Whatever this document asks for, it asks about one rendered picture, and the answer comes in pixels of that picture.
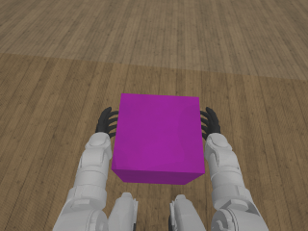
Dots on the robot left forearm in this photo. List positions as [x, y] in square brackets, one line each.
[89, 189]

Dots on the left robot hand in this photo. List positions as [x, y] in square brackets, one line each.
[104, 122]

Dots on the carton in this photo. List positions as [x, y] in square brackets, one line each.
[158, 139]

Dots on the robot right forearm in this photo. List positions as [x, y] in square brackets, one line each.
[227, 180]

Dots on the robot left upper arm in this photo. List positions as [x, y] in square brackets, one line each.
[84, 220]

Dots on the right robot hand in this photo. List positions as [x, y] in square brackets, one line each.
[211, 122]

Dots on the robot right upper arm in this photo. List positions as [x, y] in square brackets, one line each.
[228, 219]

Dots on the right robot thigh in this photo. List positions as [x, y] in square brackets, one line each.
[184, 216]

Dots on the right robot shin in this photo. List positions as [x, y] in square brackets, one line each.
[179, 196]

